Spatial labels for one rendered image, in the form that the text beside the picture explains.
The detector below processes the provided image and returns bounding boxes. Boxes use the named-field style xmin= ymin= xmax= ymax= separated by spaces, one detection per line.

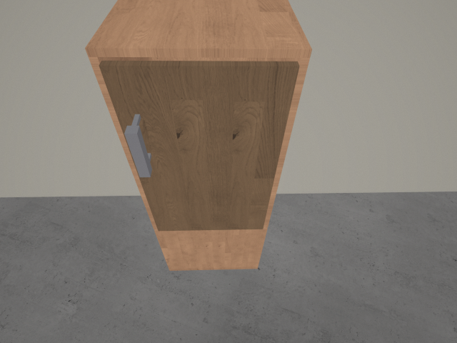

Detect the handle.
xmin=124 ymin=114 xmax=152 ymax=177

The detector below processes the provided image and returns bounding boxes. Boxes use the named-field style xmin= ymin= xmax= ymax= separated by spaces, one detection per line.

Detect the cupboard door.
xmin=99 ymin=61 xmax=299 ymax=231

